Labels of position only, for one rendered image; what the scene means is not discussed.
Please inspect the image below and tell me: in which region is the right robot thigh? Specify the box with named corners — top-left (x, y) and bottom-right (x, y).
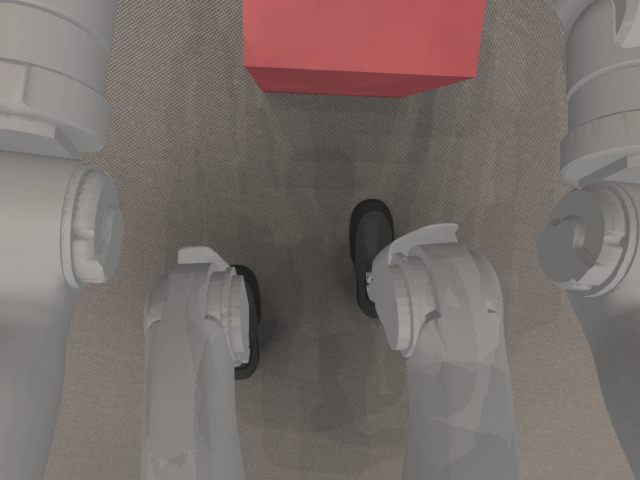
top-left (379, 242), bottom-right (521, 480)

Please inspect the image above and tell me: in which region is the right robot upper arm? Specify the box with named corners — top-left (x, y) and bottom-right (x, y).
top-left (537, 180), bottom-right (640, 480)

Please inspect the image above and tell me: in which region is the left robot thigh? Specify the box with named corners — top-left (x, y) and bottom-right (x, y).
top-left (140, 262), bottom-right (249, 480)

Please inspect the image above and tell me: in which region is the robot left forearm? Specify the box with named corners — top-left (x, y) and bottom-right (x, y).
top-left (0, 0), bottom-right (117, 159)

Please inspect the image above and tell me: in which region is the robot right forearm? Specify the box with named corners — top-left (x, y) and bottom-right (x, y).
top-left (553, 0), bottom-right (640, 187)

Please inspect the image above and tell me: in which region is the left robot upper arm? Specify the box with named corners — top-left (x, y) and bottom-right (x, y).
top-left (0, 150), bottom-right (124, 480)

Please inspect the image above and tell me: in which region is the carton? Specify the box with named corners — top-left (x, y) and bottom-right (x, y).
top-left (242, 0), bottom-right (486, 98)

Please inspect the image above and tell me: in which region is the robot thigh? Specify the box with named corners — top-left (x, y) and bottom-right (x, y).
top-left (379, 242), bottom-right (521, 480)
top-left (140, 262), bottom-right (249, 480)

